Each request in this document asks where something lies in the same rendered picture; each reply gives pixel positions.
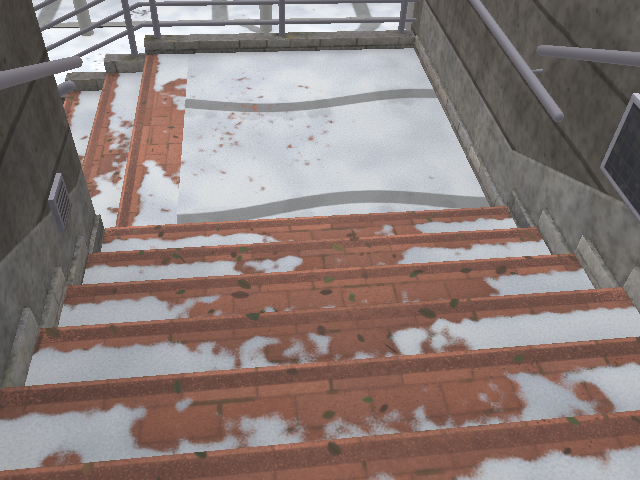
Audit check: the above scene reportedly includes stairs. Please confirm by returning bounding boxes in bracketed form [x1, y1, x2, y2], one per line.
[63, 72, 143, 229]
[0, 206, 640, 480]

